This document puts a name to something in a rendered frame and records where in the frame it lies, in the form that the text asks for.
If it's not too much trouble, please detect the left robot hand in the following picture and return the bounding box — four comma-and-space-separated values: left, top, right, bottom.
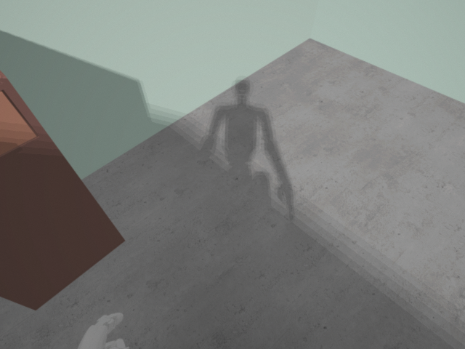
78, 313, 129, 349

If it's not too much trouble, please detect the drawer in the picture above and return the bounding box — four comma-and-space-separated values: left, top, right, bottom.
0, 91, 36, 155

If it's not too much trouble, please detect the cabinet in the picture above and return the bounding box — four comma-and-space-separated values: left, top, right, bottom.
0, 71, 125, 310

